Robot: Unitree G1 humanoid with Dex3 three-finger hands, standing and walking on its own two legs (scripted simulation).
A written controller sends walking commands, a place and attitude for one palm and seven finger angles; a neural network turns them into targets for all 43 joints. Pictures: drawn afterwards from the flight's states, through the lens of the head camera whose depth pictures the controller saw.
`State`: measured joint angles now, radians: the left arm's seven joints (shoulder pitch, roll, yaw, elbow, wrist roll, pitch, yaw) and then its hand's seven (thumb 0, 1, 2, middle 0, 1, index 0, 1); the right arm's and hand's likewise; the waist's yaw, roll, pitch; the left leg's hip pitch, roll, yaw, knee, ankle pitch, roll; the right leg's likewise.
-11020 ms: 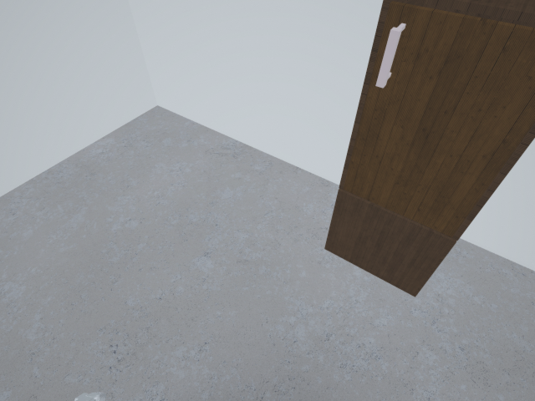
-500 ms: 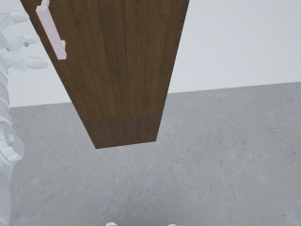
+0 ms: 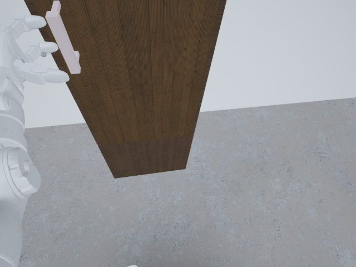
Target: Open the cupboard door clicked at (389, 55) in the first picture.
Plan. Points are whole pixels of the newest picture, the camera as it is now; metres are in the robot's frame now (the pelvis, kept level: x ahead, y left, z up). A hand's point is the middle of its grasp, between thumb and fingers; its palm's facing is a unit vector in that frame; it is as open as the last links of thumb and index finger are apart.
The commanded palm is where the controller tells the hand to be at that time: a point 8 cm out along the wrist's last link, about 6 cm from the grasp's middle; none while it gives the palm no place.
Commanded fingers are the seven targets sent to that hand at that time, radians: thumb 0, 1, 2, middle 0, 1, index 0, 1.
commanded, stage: slide the fingers in behind the handle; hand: left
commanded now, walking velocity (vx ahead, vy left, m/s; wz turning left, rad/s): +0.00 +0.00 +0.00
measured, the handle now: (66, 39) +0.57 +0.19 +0.17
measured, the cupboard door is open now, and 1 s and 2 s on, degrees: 0 0 1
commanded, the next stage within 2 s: close the thumb around the handle in 1.24 s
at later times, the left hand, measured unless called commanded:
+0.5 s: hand (67, 54) +0.52 +0.18 +0.17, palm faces +0.07 -1.00 +0.01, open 14.0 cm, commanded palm +0.49 +0.23 +0.17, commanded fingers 0.00 -0.50 0.30 -0.30 -1.20 -0.30 -1.20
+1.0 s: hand (79, 53) +0.52 +0.16 +0.17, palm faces +0.08 -1.00 +0.01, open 14.0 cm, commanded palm +0.50 +0.21 +0.17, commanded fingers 0.00 -0.50 0.30 -0.30 -1.20 -0.30 -1.20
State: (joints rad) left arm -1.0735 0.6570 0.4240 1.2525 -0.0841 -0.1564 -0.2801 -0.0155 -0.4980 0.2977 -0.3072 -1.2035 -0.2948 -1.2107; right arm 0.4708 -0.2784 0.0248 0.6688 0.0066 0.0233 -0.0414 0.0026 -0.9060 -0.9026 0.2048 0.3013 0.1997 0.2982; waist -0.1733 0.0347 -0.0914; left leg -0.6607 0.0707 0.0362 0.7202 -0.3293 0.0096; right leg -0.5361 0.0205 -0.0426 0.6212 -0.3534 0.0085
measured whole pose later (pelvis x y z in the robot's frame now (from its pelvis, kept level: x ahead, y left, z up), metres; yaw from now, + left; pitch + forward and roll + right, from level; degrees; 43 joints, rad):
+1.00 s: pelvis -0.01 -0.01 +0.00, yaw +0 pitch +14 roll -2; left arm -1.12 0.52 0.37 1.26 -0.06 -0.18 -0.12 -0.02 -0.50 0.30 -0.30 -1.20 -0.30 -1.20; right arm 0.46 -0.28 0.01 0.69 0.00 -0.02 -0.02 0.00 -0.91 -0.90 0.20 0.30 0.20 0.30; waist -0.18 0.04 -0.08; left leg -0.65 0.07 0.03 0.71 -0.31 0.00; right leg -0.54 0.02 -0.04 0.65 -0.36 0.00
